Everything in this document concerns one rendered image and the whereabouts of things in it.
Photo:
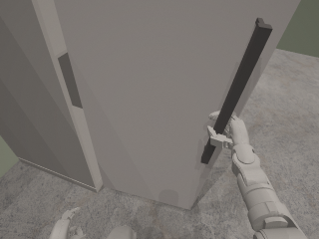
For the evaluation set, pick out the left robot hand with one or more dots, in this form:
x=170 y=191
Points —
x=63 y=230

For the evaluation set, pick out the fridge door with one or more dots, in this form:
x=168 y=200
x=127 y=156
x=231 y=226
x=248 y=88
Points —
x=150 y=72

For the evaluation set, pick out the robot right upper arm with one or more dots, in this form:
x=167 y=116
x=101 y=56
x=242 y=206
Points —
x=279 y=233

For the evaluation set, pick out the right robot hand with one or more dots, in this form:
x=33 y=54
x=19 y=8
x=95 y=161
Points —
x=234 y=133

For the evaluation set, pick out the handle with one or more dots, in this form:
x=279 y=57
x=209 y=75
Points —
x=252 y=53

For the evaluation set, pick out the robot left thigh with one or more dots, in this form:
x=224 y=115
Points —
x=123 y=232

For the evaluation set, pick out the robot right forearm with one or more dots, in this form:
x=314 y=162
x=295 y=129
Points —
x=265 y=211

